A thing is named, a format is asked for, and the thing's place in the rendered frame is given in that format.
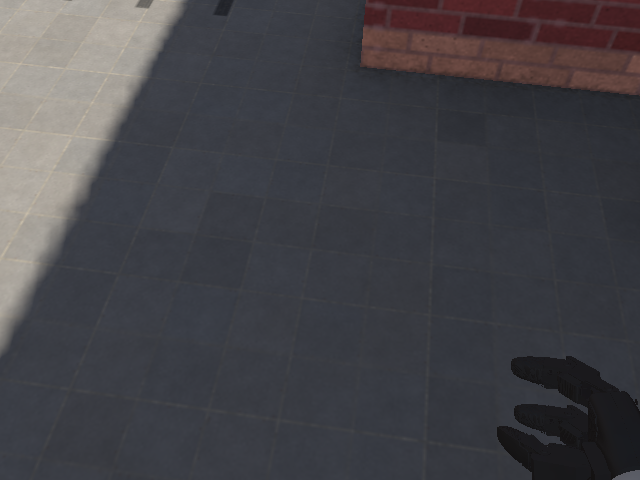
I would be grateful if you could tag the right robot hand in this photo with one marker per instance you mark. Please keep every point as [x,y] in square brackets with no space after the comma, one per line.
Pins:
[599,446]

